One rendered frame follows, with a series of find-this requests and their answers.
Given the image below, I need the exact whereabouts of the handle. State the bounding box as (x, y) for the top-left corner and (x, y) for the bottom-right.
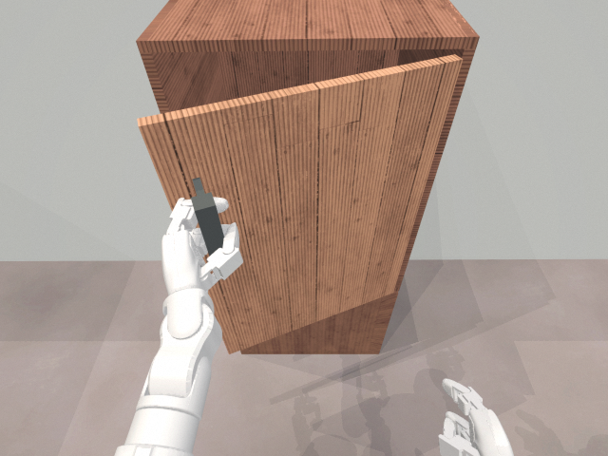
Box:
(191, 178), (224, 256)

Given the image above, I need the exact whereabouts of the cupboard door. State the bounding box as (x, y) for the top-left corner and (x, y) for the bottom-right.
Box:
(137, 54), (463, 354)

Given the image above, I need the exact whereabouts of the robot right hand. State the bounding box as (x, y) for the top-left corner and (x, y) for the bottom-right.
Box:
(439, 379), (514, 456)

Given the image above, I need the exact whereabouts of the left robot forearm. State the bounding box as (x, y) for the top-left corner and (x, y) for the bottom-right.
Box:
(114, 288), (222, 456)

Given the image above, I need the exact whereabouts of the robot left hand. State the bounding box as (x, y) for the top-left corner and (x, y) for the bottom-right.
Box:
(161, 197), (243, 296)

